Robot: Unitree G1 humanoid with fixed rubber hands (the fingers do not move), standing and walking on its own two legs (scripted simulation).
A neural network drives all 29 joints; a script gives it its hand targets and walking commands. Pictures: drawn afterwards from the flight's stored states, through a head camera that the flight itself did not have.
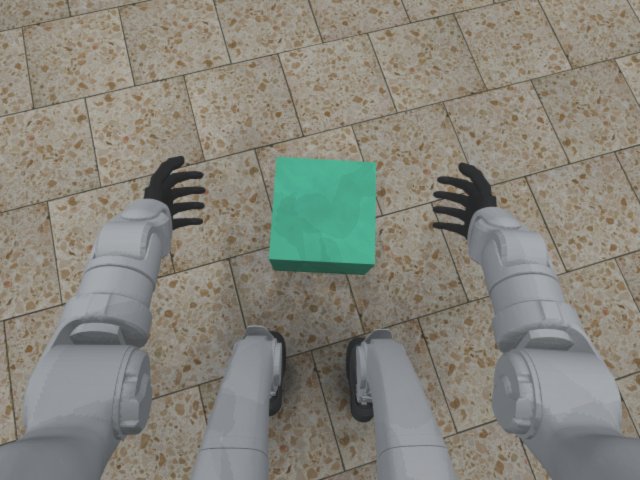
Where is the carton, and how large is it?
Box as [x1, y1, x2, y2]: [269, 157, 375, 274]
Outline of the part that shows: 276,157 269,249 269,260 274,270 364,274 374,264 375,162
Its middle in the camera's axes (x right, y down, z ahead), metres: +0.01 -0.06 +1.02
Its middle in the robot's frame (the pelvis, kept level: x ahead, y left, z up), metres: +0.56 -0.02 -0.58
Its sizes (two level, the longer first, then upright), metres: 0.259 0.249 0.167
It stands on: the floor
